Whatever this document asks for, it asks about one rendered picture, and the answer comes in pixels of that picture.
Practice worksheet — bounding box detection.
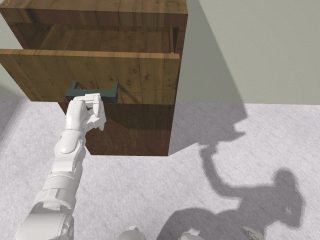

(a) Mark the cabinet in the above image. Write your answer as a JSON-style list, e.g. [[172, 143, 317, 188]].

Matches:
[[0, 0, 188, 157]]

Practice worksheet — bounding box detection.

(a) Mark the drawer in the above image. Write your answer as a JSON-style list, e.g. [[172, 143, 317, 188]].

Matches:
[[0, 23, 180, 105]]

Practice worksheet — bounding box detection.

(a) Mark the robot shin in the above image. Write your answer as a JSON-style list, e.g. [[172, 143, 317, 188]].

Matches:
[[129, 226, 140, 231], [180, 232, 191, 237]]

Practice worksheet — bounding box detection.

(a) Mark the robot left upper arm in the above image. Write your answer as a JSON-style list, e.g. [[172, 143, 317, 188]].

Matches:
[[16, 213, 74, 240]]

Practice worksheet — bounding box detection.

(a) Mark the robot left shin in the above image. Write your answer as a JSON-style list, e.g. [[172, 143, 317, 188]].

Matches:
[[129, 226, 140, 231]]

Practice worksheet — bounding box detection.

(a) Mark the robot left forearm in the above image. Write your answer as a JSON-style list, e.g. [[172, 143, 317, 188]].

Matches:
[[13, 129, 86, 240]]

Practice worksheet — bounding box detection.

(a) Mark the robot right shin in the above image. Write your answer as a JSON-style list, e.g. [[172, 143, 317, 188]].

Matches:
[[180, 232, 191, 237]]

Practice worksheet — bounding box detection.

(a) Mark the robot right hand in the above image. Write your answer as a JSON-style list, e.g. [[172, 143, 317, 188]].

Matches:
[[242, 226, 265, 240]]

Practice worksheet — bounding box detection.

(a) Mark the robot left hand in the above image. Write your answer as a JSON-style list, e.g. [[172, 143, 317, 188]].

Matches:
[[65, 93, 107, 136]]

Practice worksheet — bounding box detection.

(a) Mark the handle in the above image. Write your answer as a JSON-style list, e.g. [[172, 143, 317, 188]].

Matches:
[[65, 81, 119, 103]]

